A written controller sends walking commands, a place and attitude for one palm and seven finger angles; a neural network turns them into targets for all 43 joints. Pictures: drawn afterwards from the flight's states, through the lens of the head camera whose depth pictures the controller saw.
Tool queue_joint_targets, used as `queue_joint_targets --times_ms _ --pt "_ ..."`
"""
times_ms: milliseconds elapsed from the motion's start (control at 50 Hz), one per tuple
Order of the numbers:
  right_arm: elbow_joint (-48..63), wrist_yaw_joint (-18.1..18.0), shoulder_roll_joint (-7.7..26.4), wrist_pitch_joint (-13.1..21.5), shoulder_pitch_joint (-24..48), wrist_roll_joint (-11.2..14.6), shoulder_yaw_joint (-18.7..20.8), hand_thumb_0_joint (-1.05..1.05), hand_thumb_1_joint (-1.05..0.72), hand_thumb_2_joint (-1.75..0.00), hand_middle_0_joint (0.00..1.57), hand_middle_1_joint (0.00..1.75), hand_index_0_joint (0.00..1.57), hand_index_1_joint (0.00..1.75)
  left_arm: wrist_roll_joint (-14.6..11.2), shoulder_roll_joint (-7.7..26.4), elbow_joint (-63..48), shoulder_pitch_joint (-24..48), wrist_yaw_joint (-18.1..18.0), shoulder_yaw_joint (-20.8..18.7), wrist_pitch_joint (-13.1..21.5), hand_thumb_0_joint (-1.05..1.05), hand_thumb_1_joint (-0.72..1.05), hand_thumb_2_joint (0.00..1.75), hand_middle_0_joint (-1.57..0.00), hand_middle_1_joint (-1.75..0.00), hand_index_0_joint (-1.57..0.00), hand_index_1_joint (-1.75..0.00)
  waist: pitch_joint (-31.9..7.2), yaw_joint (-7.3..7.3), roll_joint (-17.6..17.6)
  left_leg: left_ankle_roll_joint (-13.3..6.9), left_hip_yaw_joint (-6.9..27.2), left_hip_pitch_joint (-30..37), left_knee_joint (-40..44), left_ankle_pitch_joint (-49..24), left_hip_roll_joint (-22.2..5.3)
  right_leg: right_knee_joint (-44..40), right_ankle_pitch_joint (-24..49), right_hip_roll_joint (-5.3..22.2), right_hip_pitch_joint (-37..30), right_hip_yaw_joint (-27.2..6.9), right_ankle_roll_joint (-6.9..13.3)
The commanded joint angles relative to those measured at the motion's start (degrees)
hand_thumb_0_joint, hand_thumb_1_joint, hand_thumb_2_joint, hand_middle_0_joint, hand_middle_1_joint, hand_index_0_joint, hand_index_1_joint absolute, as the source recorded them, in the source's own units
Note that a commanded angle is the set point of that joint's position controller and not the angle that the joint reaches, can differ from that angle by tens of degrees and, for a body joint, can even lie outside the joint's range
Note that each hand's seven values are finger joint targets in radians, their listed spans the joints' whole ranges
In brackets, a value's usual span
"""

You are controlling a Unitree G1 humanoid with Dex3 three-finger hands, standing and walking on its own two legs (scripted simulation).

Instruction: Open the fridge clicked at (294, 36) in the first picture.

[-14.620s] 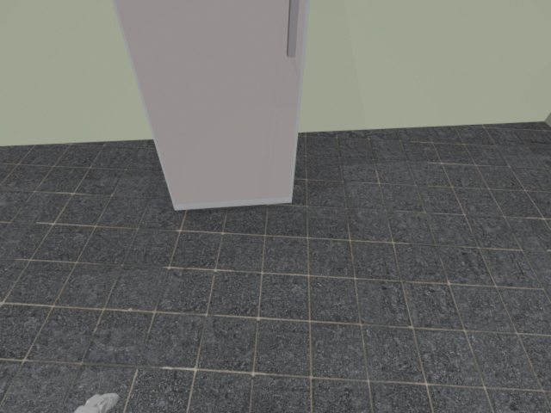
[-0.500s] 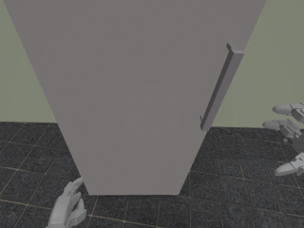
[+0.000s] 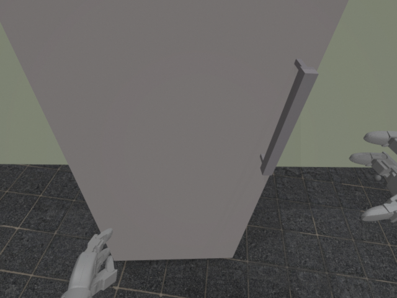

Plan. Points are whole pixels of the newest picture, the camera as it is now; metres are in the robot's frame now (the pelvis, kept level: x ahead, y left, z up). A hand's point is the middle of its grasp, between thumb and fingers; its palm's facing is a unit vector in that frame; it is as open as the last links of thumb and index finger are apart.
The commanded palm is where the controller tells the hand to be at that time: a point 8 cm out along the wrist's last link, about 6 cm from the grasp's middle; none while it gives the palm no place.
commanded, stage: move the hooked fingers beside the handle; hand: right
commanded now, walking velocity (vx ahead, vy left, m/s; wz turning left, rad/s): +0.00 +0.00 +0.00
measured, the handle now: (280, 124) +0.43 -0.16 +0.16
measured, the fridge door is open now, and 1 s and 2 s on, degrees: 0 0 0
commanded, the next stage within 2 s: none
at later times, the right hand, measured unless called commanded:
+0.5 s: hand (351, 167) +0.30 -0.25 +0.18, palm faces -0.01 +1.00 -0.09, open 14.0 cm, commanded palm +0.28 -0.30 +0.19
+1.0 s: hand (330, 151) +0.34 -0.23 +0.17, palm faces +0.00 +1.00 -0.06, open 14.0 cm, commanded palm +0.32 -0.29 +0.18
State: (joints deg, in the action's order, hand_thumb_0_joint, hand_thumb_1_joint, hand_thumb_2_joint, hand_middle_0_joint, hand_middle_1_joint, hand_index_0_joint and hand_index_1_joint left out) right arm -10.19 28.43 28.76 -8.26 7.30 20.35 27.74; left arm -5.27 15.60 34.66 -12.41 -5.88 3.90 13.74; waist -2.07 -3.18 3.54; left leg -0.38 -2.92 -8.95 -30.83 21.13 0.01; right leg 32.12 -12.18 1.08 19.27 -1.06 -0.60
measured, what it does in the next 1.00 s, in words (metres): stands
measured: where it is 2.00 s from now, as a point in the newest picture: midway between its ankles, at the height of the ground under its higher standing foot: outside the picture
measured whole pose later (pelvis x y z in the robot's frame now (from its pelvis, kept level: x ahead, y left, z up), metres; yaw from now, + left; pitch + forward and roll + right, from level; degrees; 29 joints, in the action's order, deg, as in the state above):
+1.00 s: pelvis +0.00 +0.00 +0.00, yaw +1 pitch +0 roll +0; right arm -19.3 21.1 25.0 -7.4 19.0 15.5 20.3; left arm -5.0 15.8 36.1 -13.7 -6.6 3.0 11.1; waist -2.0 -0.5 3.3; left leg -0.4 -2.3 -11.0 -32.1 21.4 0.0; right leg 32.7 -12.3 1.1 20.7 -0.5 -0.5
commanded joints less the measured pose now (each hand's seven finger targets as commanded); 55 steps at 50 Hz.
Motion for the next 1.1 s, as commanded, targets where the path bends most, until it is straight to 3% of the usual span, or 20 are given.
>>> queue_joint_targets --times_ms 0,60,140,160,240,260,340,360,400,440,460,540,560,620,680,820,860,920,1000,1080 --pt "12.1 0.2 15.4 2.5 18.8 0.6 2.8 0.0 0.5 -0.3 0.3 1.2 0.3 1.2 -0.1 6.9 -9.5 6.5 -0.9 -2.9 3.2 0.0 0.9 0.9 -0.2 -0.3 -0.2 -0.3 -9.6 1.62 1.3 0.5 0.6 -9.8 5.6 -17.3 0.5 -2.0 7.1 -1.8 -14.8 -0.8 3.0" --pt "18.6 -0.2 14.7 5.0 20.2 0.8 1.7 0.0 0.5 -0.3 0.3 1.2 0.3 1.2 0.3 6.4 -9.9 7.0 -0.9 -2.6 3.7 0.0 0.9 0.9 -0.2 -0.3 -0.2 -0.3 -12.9 1.65 3.8 -0.1 0.4 -8.2 5.0 -18.7 0.6 -1.3 9.3 -1.6 -17.5 -0.8 3.1" --pt "15.0 -1.5 16.3 6.1 16.8 1.6 6.3 0.0 0.5 -0.3 0.3 1.2 0.3 1.2 0.5 6.6 -9.0 6.4 -1.0 -2.8 3.9 0.0 0.9 0.9 -0.2 -0.3 -0.2 -0.3 -13.7 0.76 0.9 0.0 -0.5 -7.5 4.4 -19.5 0.8 -1.9 9.7 -1.6 -16.7 -1.3 2.9" --pt "13.6 -2.0 17.4 5.6 14.8 1.6 7.2 0.0 0.5 -0.3 0.3 1.2 0.3 1.2 0.6 6.8 -8.7 6.1 -0.9 -2.9 3.6 0.0 0.9 0.9 -0.2 -0.3 -0.2 -0.3 -13.0 0.17 -1.0 0.0 -0.2 -6.8 4.8 -20.2 0.7 -1.6 10.1 -1.4 -15.7 -0.9 2.9" --pt "8.1 -2.8 13.7 2.3 18.5 0.2 3.0 0.0 0.5 -0.3 0.3 1.2 0.3 1.2 0.0 6.8 -8.7 6.8 -0.8 -2.7 2.7 0.0 0.9 0.9 -0.2 -0.3 -0.2 -0.3 -6.4 1.2 1.8 0.2 -0.5 -11.2 5.6 -13.6 0.5 -3.3 4.6 -1.4 -12.5 -1.2 2.5" --pt "6.8 -3.0 13.8 1.8 18.2 -0.1 2.4 0.0 0.5 -0.3 0.3 1.2 0.3 1.2 0.0 6.9 -8.5 6.3 -0.8 -2.9 2.5 0.0 0.9 0.9 -0.2 -0.3 -0.2 -0.3 -5.5 1.32 -1.6 0.2 -0.4 -11.2 6.1 -12.9 0.5 -3.2 4.2 -1.1 -11.9 -1.3 2.7" --pt "13.2 -3.1 12.0 3.1 24.0 -0.8 -0.9 0.0 0.5 -0.3 0.3 1.2 0.3 1.2 0.0 6.5 -9.7 6.7 -1.2 -2.8 2.8 0.0 0.9 0.9 -0.2 -0.3 -0.2 -0.3 -10.8 2.4 3.1 -0.1 -0.2 -11.2 5.4 -12.6 0.4 -2.6 4.7 -1.3 -15.9 -1.4 2.9" --pt "14.4 -3.3 12.9 3.8 23.3 -0.7 -0.4 0.0 0.5 -0.3 0.3 1.2 0.3 1.2 0.1 6.6 -9.5 6.4 -1.2 -2.8 2.7 0.0 0.9 0.9 -0.2 -0.3 -0.2 -0.3 -11.8 2.31 1.0 -0.1 0.0 -10.4 5.5 -13.2 0.5 -2.1 5.4 -1.0 -16.0 -1.2 3.0" --pt "15.5 -3.7 13.3 5.5 25.8 -0.6 0.4 0.0 0.5 -0.3 0.3 1.2 0.3 1.2 0.3 6.6 -9.2 6.3 -1.4 -2.9 2.9 0.0 0.9 0.9 -0.2 -0.3 -0.2 -0.3 -14.4 2.4 2.0 -0.2 -0.1 -9.6 4.8 -14.4 0.6 -1.9 6.6 -1.2 -17.5 -1.5 3.0" --pt "13.6 -4.2 12.5 6.2 25.2 -0.3 0.6 0.0 0.5 -0.3 0.3 1.2 0.3 1.2 0.4 6.4 -8.7 6.2 -1.5 -2.7 3.2 0.0 0.9 0.9 -0.2 -0.3 -0.2 -0.3 -13.9 2.19 1.8 -0.2 -0.3 -9.9 4.9 -13.5 0.7 -2.3 5.6 -1.2 -17.3 -1.5 2.9" --pt "11.6 -4.8 14.8 6.2 24.2 -0.6 2.6 0.0 0.5 -0.3 0.3 1.2 0.3 1.2 0.5 6.8 -7.9 5.4 -1.5 -3.0 2.9 0.0 0.9 0.9 -0.2 -0.3 -0.2 -0.3 -13.2 1.83 0.0 -0.2 -0.3 -9.3 5.3 -13.5 0.7 -2.3 5.8 -0.9 -16.3 -1.5 2.8" --pt "4.9 -5.8 13.0 3.7 25.6 -1.9 0.7 0.0 0.5 -0.3 0.3 1.2 0.3 1.2 0.2 6.9 -7.4 5.8 -1.5 -2.8 2.2 0.0 0.9 0.9 -0.2 -0.3 -0.2 -0.3 -7.9 1.95 1.3 0.0 -0.2 -11.5 5.7 -10.7 0.4 -3.6 2.6 -1.1 -12.9 -1.3 2.6" --pt "3.8 -5.9 13.3 3.1 24.6 -2.0 0.8 0.0 0.5 -0.3 0.3 1.2 0.3 1.2 0.3 7.1 -7.4 5.3 -1.3 -2.9 2.0 0.0 0.9 0.9 -0.2 -0.3 -0.2 -0.3 -8.1 1.66 -1.5 0.0 -0.1 -10.5 5.9 -11.9 0.4 -3.2 3.7 -1.0 -12.6 -1.3 2.9" --pt "7.8 -5.9 12.5 2.8 26.9 -2.6 -0.7 0.0 0.5 -0.3 0.3 1.2 0.3 1.2 0.2 6.8 -8.7 6.0 -1.1 -3.0 1.9 0.0 0.9 0.9 -0.2 -0.3 -0.2 -0.3 -11.2 1.86 1.9 -0.3 -0.1 -9.9 4.9 -13.5 0.2 -2.8 5.4 -1.2 -14.4 -1.1 2.8" --pt "9.0 -5.8 12.7 4.3 27.2 -2.0 -0.3 0.0 0.5 -0.3 0.3 1.2 0.3 1.2 0.3 6.8 -8.7 5.6 -1.1 -3.1 1.8 0.0 0.9 0.9 -0.2 -0.3 -0.2 -0.3 -13.2 2.2 -0.3 -0.2 0.0 -9.1 4.9 -15.6 0.4 -1.9 6.9 -1.1 -15.1 -0.9 3.1" --pt "3.9 -6.5 10.1 4.7 31.3 -2.8 -3.3 0.0 0.5 -0.3 0.3 1.2 0.3 1.2 0.2 6.9 -7.3 4.7 -1.4 -3.2 1.4 0.0 0.9 0.9 -0.2 -0.3 -0.2 -0.3 -10.2 3.26 0.4 0.0 0.3 -11.5 5.2 -13.8 0.4 -2.2 4.9 -1.1 -14.5 -0.7 3.1" --pt "4.0 -7.1 12.1 4.5 31.6 -3.3 -2.3 0.0 0.5 -0.3 0.3 1.2 0.3 1.2 0.3 7.3 -7.0 4.3 -1.3 -3.5 1.2 0.0 0.9 0.9 -0.2 -0.3 -0.2 -0.3 -11.0 2.98 -0.4 -0.1 0.4 -10.7 5.3 -14.2 0.3 -1.9 5.6 -0.9 -14.5 -0.7 3.1" --pt "3.5 -7.5 11.2 4.3 33.5 -3.5 -3.0 0.0 0.5 -0.3 0.3 1.2 0.3 1.2 0.3 7.1 -7.4 4.6 -1.3 -3.4 0.8 0.0 0.9 0.9 -0.2 -0.3 -0.2 -0.3 -11.7 3.12 0.4 -0.1 0.4 -10.6 4.9 -14.7 0.2 -2.0 5.7 -1.1 -14.5 -0.6 3.1" --pt "3.3 -7.9 14.8 5.6 32.3 -3.2 1.3 0.0 0.5 -0.3 0.3 1.2 0.3 1.2 0.6 7.2 -7.5 4.3 -1.1 -3.7 0.4 0.0 0.9 0.9 -0.2 -0.3 -0.2 -0.3 -14.8 2.31 -1.6 -0.1 0.7 -7.7 4.1 -19.6 0.1 -1.1 9.3 -1.2 -14.6 -0.3 3.3" --pt "2.0 -7.3 11.5 5.7 31.6 -3.2 -1.5 0.0 0.5 -0.3 0.3 1.2 0.3 1.2 0.4 6.9 -7.7 4.3 -0.7 -3.7 0.1 0.0 0.9 0.9 -0.2 -0.3 -0.2 -0.3 -13.4 2.71 0.2 0.0 0.9 -8.7 3.9 -21.2 0.1 -0.6 9.8 -1.3 -14.5 0.4 3.3"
